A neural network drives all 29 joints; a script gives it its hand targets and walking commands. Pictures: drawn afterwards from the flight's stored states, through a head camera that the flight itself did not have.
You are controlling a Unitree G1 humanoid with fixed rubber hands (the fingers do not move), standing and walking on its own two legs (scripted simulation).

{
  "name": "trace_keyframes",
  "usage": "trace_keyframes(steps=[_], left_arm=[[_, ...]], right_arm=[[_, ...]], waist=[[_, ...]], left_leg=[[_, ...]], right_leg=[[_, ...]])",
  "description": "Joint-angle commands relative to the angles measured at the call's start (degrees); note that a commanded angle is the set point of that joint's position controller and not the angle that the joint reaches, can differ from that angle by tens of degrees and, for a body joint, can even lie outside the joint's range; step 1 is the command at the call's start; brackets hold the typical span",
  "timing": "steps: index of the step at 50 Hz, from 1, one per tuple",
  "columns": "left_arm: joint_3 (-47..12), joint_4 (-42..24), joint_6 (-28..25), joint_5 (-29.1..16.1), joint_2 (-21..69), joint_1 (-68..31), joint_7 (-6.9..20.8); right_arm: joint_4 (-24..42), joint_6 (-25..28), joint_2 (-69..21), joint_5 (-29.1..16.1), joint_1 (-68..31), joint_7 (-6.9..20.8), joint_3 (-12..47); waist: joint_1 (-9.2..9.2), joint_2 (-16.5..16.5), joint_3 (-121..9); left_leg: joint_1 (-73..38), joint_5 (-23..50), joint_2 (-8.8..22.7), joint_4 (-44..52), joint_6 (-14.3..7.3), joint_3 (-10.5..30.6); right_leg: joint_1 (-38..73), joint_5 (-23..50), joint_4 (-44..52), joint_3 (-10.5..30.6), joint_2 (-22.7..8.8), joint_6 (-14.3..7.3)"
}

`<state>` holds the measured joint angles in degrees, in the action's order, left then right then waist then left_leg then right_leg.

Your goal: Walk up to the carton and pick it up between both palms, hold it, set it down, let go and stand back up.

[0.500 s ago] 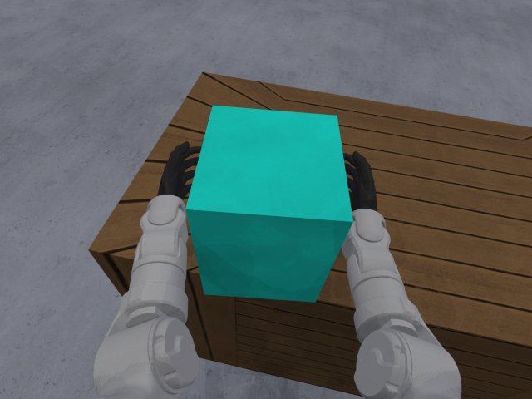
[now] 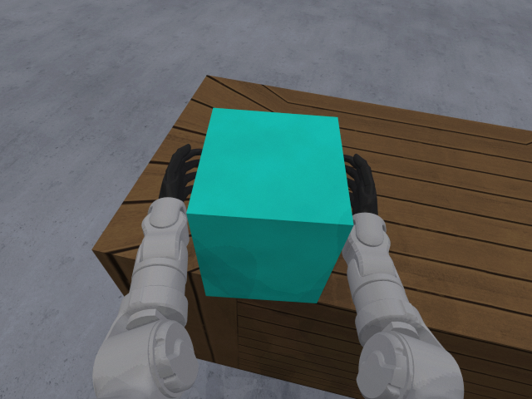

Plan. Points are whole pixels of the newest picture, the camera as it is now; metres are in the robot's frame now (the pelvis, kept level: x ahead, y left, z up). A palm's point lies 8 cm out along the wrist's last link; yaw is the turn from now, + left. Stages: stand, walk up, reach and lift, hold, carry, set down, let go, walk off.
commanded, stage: reach and lift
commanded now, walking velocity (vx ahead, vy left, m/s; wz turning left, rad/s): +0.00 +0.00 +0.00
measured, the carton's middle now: (268, 211) +0.42 +0.02 +0.03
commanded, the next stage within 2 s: none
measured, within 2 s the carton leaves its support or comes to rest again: leaves its support in 0.26 s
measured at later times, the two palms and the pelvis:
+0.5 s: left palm (172, 200) +0.38 +0.16 +0.11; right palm (373, 208) +0.37 -0.13 +0.11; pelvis -0.02 -0.01 +0.00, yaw +1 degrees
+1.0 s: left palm (166, 189) +0.37 +0.16 +0.14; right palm (384, 198) +0.36 -0.13 +0.14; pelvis -0.02 +0.00 +0.00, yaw +2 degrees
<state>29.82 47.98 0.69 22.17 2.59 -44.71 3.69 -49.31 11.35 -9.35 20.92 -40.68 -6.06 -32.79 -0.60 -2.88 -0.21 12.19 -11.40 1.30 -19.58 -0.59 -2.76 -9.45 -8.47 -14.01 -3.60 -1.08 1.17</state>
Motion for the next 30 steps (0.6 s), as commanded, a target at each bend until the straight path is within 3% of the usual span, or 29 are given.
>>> trace_keyframes(steps=[1, 4, 10, 14, 19, 21, 25, 30], left_arm=[[-17.0, -0.5, -4.9, -0.5, 26.9, -32.1, 3.4], [-16.8, 2.0, -5.1, 0.4, 26.3, -29.6, 3.3], [-20.4, -2.1, -4.9, -2.3, 28.0, -34.1, 3.3], [-22.4, -2.0, -2.3, -3.0, 27.7, -32.5, 3.0], [-24.0, -5.1, -1.3, -5.1, 29.0, -36.7, 3.0], [-23.2, -4.2, 0.8, -4.4, 28.0, -33.9, 3.0], [-22.2, -5.4, 3.8, -4.4, 28.1, -35.4, 3.7], [-21.8, -7.3, 8.0, -4.5, 27.5, -33.9, 4.6]], right_arm=[[0.4, 8.4, -26.9, 3.9, -32.6, 6.9, 19.8], [-4.0, 8.4, -26.6, 3.2, -29.8, 6.2, 20.8], [-3.3, 9.2, -25.6, 1.6, -33.0, 5.2, 21.0], [-3.8, 6.5, -25.2, -1.4, -32.3, 4.8, 22.9], [0.7, 5.3, -25.0, -3.1, -36.9, 5.1, 24.4], [-0.5, 2.7, -25.1, -5.0, -34.9, 5.2, 26.0], [2.0, 0.4, -24.6, -6.5, -38.0, 5.3, 26.0], [2.9, -2.4, -23.4, -8.8, -38.5, 5.0, 27.0]], waist=[[-0.44, 5.3, -33.3], [0.08, 4.8, -27.5], [1.65, 5.2, -30.1], [1.44, 6.2, -27.4], [1.39, 5.2, -30.7], [0.52, 5.0, -26.9], [0.47, 4.1, -24.8], [0.53, 3.2, -22.4]], left_leg=[[-6.5, 35.3, -0.5, -1.6, 4.2, -4.4], [-6.3, 32.0, -0.8, -0.6, 3.7, -4.2], [-7.9, 28.1, -0.8, 0.7, 4.1, -4.0], [-9.3, 26.4, -1.2, 0.7, 4.2, -3.6], [-8.4, 22.5, -1.5, 1.4, 3.9, -3.4], [-8.4, 20.9, -1.6, 2.0, 3.4, -3.4], [-6.7, 15.5, -1.9, 3.8, 2.6, -3.7], [-8.4, 15.0, -2.1, 3.8, 2.1, -3.8]], right_leg=[[18.9, 28.1, -4.8, -3.7, 2.1, -0.2], [20.4, 27.9, -3.8, -2.8, 1.9, -0.2], [19.0, 24.3, -2.7, -3.5, 2.1, -0.6], [18.2, 20.7, -1.5, -3.1, 2.3, -1.0], [18.3, 18.9, -1.6, -3.1, 2.0, -0.5], [19.4, 17.8, -1.2, -2.5, 1.9, -0.6], [19.2, 14.1, -0.9, -2.4, 1.5, 0.0], [19.0, 12.9, -0.8, -2.5, 1.7, 0.3]])
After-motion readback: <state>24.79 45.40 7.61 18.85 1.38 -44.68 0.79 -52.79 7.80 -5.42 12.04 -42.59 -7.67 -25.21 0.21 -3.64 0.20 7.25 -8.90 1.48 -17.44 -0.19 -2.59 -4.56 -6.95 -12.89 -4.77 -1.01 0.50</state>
